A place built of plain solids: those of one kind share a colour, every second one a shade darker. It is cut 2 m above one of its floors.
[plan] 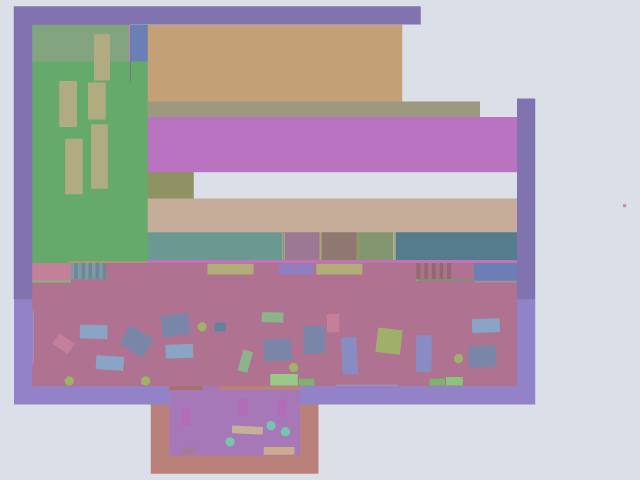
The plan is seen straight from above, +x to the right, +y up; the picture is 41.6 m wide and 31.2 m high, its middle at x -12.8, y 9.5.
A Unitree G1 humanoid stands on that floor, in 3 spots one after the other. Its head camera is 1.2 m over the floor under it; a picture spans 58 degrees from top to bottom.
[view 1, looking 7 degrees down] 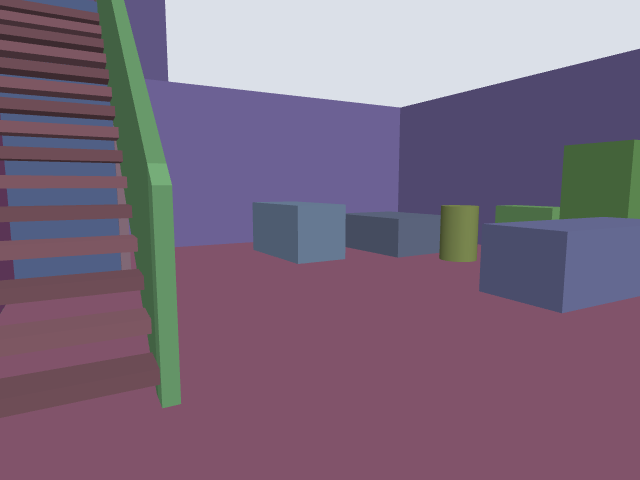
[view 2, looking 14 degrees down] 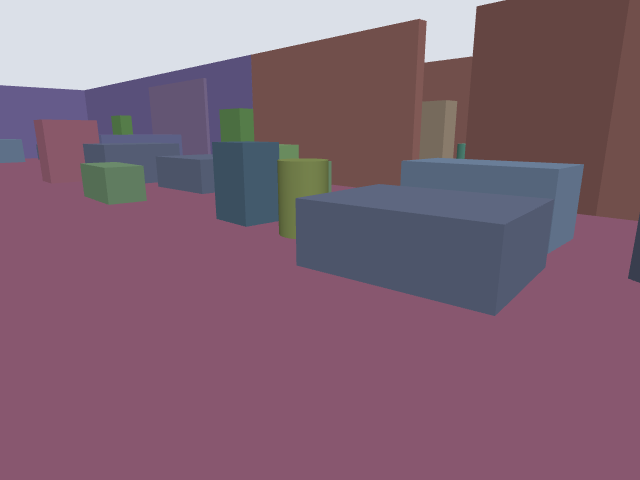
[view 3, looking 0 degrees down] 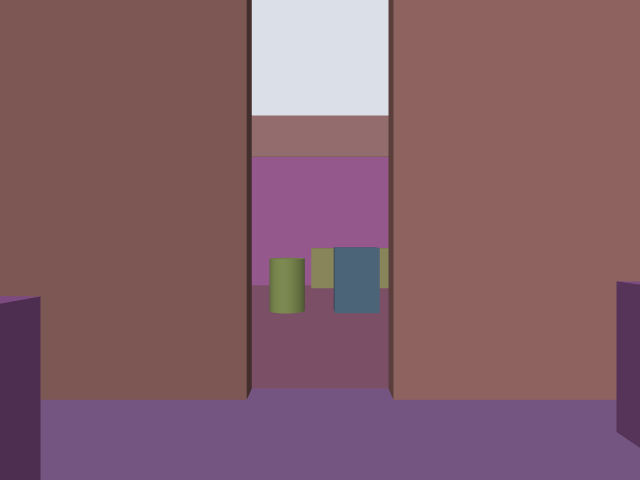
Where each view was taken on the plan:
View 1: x -8.93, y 7.28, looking -29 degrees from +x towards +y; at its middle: cart_low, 6.93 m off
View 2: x -24.29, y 7.28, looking -44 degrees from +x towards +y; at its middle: chipheap_low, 3.76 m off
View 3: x -19.90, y -3.50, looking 90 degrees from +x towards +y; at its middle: floor_saw0a_concrete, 11.50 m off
